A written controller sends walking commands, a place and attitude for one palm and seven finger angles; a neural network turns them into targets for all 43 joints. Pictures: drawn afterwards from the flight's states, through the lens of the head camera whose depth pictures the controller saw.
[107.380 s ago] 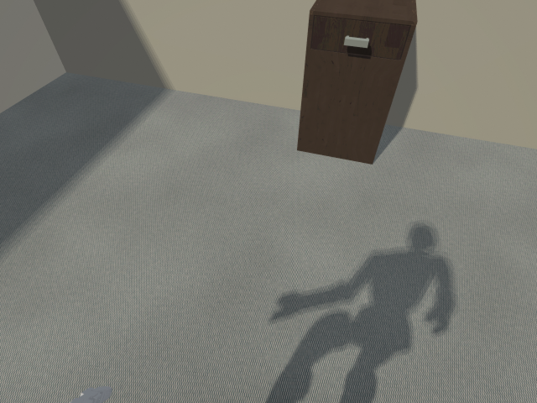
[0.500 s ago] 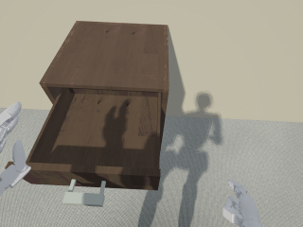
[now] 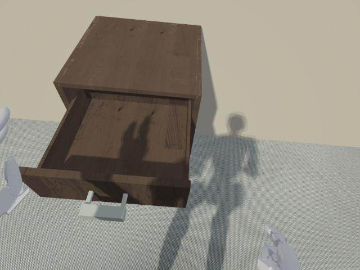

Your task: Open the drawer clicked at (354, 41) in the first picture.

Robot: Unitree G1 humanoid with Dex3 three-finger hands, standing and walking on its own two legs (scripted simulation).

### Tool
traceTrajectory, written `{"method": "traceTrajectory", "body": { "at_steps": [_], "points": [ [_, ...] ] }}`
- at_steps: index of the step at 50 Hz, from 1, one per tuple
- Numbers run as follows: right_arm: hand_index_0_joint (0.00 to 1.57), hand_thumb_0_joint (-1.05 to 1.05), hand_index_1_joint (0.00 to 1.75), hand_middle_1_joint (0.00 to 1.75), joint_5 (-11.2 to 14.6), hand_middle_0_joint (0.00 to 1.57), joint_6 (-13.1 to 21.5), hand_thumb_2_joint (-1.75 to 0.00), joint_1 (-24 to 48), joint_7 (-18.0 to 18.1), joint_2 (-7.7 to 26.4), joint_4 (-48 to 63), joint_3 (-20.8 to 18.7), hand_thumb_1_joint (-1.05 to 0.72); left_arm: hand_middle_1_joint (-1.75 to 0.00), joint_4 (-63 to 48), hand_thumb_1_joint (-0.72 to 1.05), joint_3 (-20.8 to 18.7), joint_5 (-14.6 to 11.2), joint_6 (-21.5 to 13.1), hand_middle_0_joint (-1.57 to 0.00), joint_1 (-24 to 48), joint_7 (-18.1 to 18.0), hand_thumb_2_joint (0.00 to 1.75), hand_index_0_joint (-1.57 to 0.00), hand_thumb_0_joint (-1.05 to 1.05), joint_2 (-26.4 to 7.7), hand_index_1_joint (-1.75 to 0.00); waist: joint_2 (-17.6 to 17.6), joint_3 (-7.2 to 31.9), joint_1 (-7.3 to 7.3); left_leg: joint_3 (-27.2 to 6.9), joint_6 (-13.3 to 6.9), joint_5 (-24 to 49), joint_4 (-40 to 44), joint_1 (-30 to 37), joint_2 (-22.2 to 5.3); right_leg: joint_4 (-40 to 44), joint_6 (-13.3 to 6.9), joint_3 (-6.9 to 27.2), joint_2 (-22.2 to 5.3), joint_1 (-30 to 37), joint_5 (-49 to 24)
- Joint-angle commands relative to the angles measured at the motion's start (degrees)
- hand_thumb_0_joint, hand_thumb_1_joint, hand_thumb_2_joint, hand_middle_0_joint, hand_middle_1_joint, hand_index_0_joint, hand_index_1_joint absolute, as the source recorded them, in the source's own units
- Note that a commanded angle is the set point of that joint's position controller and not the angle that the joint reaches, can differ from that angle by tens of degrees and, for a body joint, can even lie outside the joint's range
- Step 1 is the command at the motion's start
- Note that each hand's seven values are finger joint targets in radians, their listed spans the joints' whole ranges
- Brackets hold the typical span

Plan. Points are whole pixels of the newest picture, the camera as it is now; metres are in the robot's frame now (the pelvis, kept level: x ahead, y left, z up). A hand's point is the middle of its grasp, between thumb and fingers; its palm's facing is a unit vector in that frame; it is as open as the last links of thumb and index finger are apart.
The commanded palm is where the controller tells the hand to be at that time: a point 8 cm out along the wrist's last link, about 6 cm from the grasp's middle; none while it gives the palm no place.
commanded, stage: step back with the hand held close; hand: left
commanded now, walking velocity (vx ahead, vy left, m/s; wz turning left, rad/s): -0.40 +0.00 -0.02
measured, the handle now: (105, 204) +0.27 +0.20 -0.08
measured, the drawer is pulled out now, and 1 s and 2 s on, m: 0.30 0.30 0.30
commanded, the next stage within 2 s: stop stepping back and stand still in 0.42 s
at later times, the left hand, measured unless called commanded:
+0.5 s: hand out of the picture +0.11 +0.18 +0.14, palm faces +0.25 -0.81 -0.53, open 7.4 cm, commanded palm +0.03 +0.23 +0.18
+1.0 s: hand out of the picture -0.02 +0.13 +0.15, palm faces +0.36 -0.81 -0.46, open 7.4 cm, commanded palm -0.09 +0.18 +0.18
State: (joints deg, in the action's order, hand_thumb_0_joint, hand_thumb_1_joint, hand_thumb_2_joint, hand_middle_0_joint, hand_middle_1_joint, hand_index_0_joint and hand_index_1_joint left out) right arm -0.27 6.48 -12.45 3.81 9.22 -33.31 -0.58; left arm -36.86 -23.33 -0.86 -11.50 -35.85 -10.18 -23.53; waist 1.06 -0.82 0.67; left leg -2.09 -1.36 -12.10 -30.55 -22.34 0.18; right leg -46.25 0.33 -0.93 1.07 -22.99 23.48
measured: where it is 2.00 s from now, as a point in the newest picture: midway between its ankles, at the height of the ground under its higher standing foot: outside the picture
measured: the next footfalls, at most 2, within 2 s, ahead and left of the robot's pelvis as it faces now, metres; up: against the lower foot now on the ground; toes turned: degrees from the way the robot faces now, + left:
right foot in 0.14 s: -0.10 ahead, -0.16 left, +0.00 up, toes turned +0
left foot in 0.46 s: -0.07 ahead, +0.07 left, +0.00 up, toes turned +3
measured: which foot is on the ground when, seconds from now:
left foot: down 0.00-0.20, up 0.22-0.44, down 0.46-0.68, up 0.70-0.94, down 0.96-1.00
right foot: up 0.00-0.12, down 0.14-1.00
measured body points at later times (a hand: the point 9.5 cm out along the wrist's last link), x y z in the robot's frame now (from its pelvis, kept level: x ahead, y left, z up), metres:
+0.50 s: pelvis -0.10 -0.05 +0.00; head -0.03 -0.05 +0.44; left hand +0.09 +0.22 +0.17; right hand +0.10 -0.31 -0.08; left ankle -0.11 +0.07 -0.74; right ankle -0.12 -0.13 -0.73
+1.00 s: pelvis -0.20 -0.11 +0.00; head -0.19 -0.11 +0.45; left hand -0.05 +0.17 +0.17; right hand -0.05 -0.37 -0.08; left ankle -0.27 +0.02 -0.74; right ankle -0.14 -0.16 -0.73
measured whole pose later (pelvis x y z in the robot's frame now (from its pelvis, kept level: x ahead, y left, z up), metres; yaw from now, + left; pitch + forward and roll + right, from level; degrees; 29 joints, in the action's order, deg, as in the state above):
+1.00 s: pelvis -0.20 -0.11 +0.00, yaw +3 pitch +2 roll +2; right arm -0.4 7.0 -15.6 4.4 14.5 -34.5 -2.1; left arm -32.7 -17.6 -0.5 -10.3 -37.5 -9.3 -20.5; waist 1.8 0.4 1.7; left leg 3.0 -1.8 -16.5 -21.7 -7.0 -0.3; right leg -28.3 -3.4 -8.7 -0.8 -21.2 10.0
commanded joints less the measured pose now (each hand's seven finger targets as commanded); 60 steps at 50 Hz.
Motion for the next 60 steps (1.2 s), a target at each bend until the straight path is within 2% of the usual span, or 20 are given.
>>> {"method": "traceTrajectory", "body": {
  "at_steps": [1,8,11,14,18,21,23,25,32,34,35,37,40,44,47,50,53,55,58,60],
  "points": [
    [0.20,0.00,0.30,0.30,-0.3,0.20,4.6,-0.90,6.3,-0.1,8.8,6.7,-2.9,-0.90,-0.30,-12.9,0.90,-3.4,-0.9,-4.0,-0.20,-3.4,0.0,0.90,-0.20,0.00,-5.0,-0.30,-11.8,10.9,-0.87,-7.8,-5.3,36.7,6.8,17.2,-13.7,7.8,0.2,-1.0,-1.2,0.5,-0.9],
    [0.20,0.00,0.30,0.30,-0.1,0.20,3.4,-0.90,9.4,-1.1,9.9,6.7,-2.3,-0.90,-0.30,-13.2,0.90,-6.6,-2.4,-4.8,-0.20,-2.5,2.4,0.90,-0.20,0.00,-8.8,-0.30,-8.9,13.8,-1.97,-5.7,-2.6,31.4,2.8,16.5,-11.9,27.3,0.2,-1.5,-2.5,11.7,-17.8],
    [0.20,0.00,0.30,0.30,2.6,0.20,0.5,-0.90,10.1,-1.1,8.4,9.4,-2.9,-0.90,-0.30,-11.9,0.90,-9.2,-2.7,-5.0,-0.20,-3.7,2.2,0.90,-0.20,0.00,-11.6,-0.30,15.7,18.4,-1.85,5.9,2.4,-4.5,-18.2,4.0,1.2,25.7,-3.7,6.5,-16.9,18.9,-64.8],
    [0.20,0.00,0.30,0.30,2.4,0.20,-0.5,-0.90,12.6,0.3,5.6,10.3,-1.8,-0.90,-0.30,-7.2,0.90,-9.0,-3.0,-3.5,-0.20,-9.8,1.7,0.90,-0.20,0.00,-8.7,-0.30,9.5,13.0,-1.32,0.2,2.4,-18.8,-31.7,-9.1,1.3,23.6,-8.7,5.6,-21.6,18.3,-64.3],
    [0.20,0.00,0.30,0.30,1.0,0.20,-2.5,-0.90,14.4,2.4,5.3,9.8,0.1,-0.90,-0.30,-6.7,0.90,-7.2,-1.1,-2.4,-0.20,-8.1,0.2,0.90,-0.20,0.00,-7.1,-0.30,5.8,9.1,0.41,4.5,2.7,-12.6,-5.8,-7.3,0.8,18.5,-5.7,1.7,-14.5,23.9,-70.1],
    [0.20,0.00,0.30,0.30,1.3,0.20,-3.1,-0.90,11.7,2.8,7.0,9.0,-1.6,-0.90,-0.30,-11.8,0.90,-3.6,-1.3,-1.9,-0.20,-5.0,0.0,0.90,-0.20,0.00,-7.2,-0.30,1.0,11.1,1.54,5.4,2.1,15.6,12.8,7.1,-2.2,12.7,-1.5,-0.6,-10.6,21.3,-58.7],
    [0.20,0.00,0.30,0.30,1.8,0.20,-1.5,-0.90,8.7,1.6,8.8,9.4,-3.8,-0.90,-0.30,-16.8,0.90,-3.2,-1.2,-2.7,-0.20,-3.4,-0.2,0.90,-0.20,0.00,-7.8,-0.30,-9.8,15.1,-0.45,-5.7,-2.8,55.4,6.3,22.8,-16.0,6.5,0.9,-0.4,-5.6,4.4,-14.1],
    [0.20,0.00,0.30,0.30,1.5,0.20,1.8,-0.90,6.4,0.1,8.5,8.2,-4.5,-0.90,-0.30,-17.5,0.90,-3.8,-1.1,-4.1,-0.20,-5.9,0.1,0.90,-0.20,0.00,-7.2,-0.30,-11.6,15.1,-0.69,-6.1,-5.7,58.8,5.7,25.8,-19.8,0.4,-0.6,1.2,-3.1,-2.0,4.0],
    [0.20,0.00,0.30,0.30,2.1,0.20,2.7,-0.90,7.4,-0.3,9.1,9.5,-2.4,-0.90,-0.30,-16.4,0.90,-7.0,-1.9,-1.4,-0.20,-5.9,-0.6,0.90,-0.20,0.00,-8.6,-0.30,-6.2,7.4,-0.94,0.4,-1.6,1.6,1.5,3.4,-9.1,24.4,0.9,-1.5,-6.4,16.9,-13.7],
    [0.20,0.00,0.30,0.30,2.0,0.20,2.1,-0.90,7.0,0.1,8.8,9.4,-2.2,-0.90,-0.30,-11.6,0.90,-6.9,-2.5,-1.3,-0.20,-2.3,-0.5,0.90,-0.20,0.00,-9.4,-0.30,8.0,2.9,0.68,3.7,1.9,-15.6,-14.8,2.8,0.3,36.9,-4.7,15.8,-17.8,3.2,5.0],
    [0.20,0.00,0.30,0.30,2.2,0.20,1.3,-0.90,6.0,0.3,9.1,7.9,-3.3,-0.90,-0.30,-7.6,0.90,-5.0,-2.7,-0.6,-0.20,-1.5,-0.3,0.90,-0.20,0.00,-7.2,-0.30,12.6,1.7,0.26,1.6,1.9,-14.2,-27.7,3.3,1.0,42.2,-6.7,22.6,-22.6,-3.5,16.1],
    [0.20,0.00,0.30,0.30,1.3,0.20,-0.1,-0.90,6.3,0.2,9.3,6.2,-2.9,-0.90,-0.30,-2.0,0.90,-4.1,-2.4,-0.6,-0.20,-0.9,0.9,0.90,-0.20,0.00,-6.1,-0.30,8.6,-0.2,1.89,0.0,1.5,-9.4,-35.7,0.1,0.3,41.0,-5.4,17.2,-20.8,-6.2,14.8],
    [0.20,0.00,0.30,0.30,0.8,0.20,-0.1,-0.90,7.5,0.6,8.4,6.8,-1.3,-0.90,-0.30,0.9,0.90,-2.7,-1.2,-1.4,-0.20,0.0,1.2,0.90,-0.20,0.00,-5.9,-0.30,7.6,2.3,1.23,3.7,0.9,-8.7,-21.3,3.3,-0.2,38.9,-4.6,7.0,-16.5,-2.8,11.4],
    [0.20,0.00,0.30,0.30,0.1,0.20,2.6,-0.90,5.8,1.2,8.4,7.6,-1.3,-0.90,-0.30,-5.2,0.90,-0.9,0.4,-2.2,-0.20,-0.1,-0.1,0.90,-0.20,0.00,-5.5,-0.30,6.8,4.7,-0.17,7.1,-2.3,-14.3,5.6,8.8,0.9,37.7,-4.1,8.6,-16.1,6.7,12.2],
    [0.20,0.00,0.30,0.30,-1.0,0.20,4.4,-0.90,3.9,1.2,9.8,8.9,-1.9,-0.90,-0.30,-13.6,0.90,-1.8,0.3,-4.2,-0.20,0.7,-0.8,0.90,-0.20,0.00,-7.6,-0.30,-5.6,6.5,0.05,2.2,-4.3,-8.4,19.9,10.1,-3.6,25.2,-1.8,5.3,-9.2,15.4,0.5],
    [0.20,0.00,0.30,0.30,0.7,0.20,5.2,-0.90,4.2,-0.4,11.0,9.3,-3.5,-0.90,-0.30,-15.7,0.90,-4.1,0.4,-4.6,-0.20,-1.4,-0.3,0.90,-0.20,0.00,-9.0,-0.30,-13.3,9.0,-1.81,-3.7,-6.1,5.1,12.7,14.3,-11.7,8.9,1.4,-3.1,-3.0,9.9,-8.0],
    [0.20,0.00,0.30,0.30,0.7,0.20,4.9,-0.90,5.1,0.5,9.7,7.9,-2.4,-0.90,-0.30,-11.1,0.90,-4.5,0.3,-3.4,-0.20,-1.2,-0.6,0.90,-0.20,0.00,-8.3,-0.30,-14.3,-1.0,-0.46,-4.2,-5.8,-11.1,16.0,-1.7,-11.4,11.1,-0.7,-4.0,-2.9,14.0,-2.7],
    [0.20,0.00,0.30,0.30,0.6,0.20,4.4,-0.90,4.8,1.0,10.7,6.6,-2.9,-0.90,-0.30,-3.9,0.90,-4.6,0.0,-3.5,-0.20,-0.2,-0.5,0.90,-0.20,0.00,-7.6,-0.30,-4.9,-4.2,-0.54,-1.3,-4.5,-10.8,7.6,-5.5,-7.6,20.3,-1.3,1.1,-3.9,17.0,-3.7],
    [0.20,0.00,0.30,0.30,1.5,0.20,2.8,-0.90,3.5,0.6,10.5,5.9,-4.4,-0.90,-0.30,4.0,0.90,-4.7,-0.4,-4.4,-0.20,3.0,0.4,0.90,-0.20,0.00,-7.3,-0.30,12.1,-2.4,-0.36,3.3,-1.2,-17.1,-22.4,-3.1,1.0,42.9,-6.0,30.5,-20.4,5.3,25.1],
    [0.20,0.00,0.30,0.30,0.8,0.20,1.6,-0.90,2.2,-0.2,10.4,4.5,-3.7,-0.90,-0.30,5.3,0.90,-3.7,-0.7,-5.6,-0.20,4.8,1.5,0.90,-0.20,0.00,-6.1,-0.30,9.6,-0.7,1.43,1.6,-0.5,-11.2,-27.2,-2.2,-0.2,42.5,-2.7,24.1,-18.8,2.1,21.9]
  ]
}}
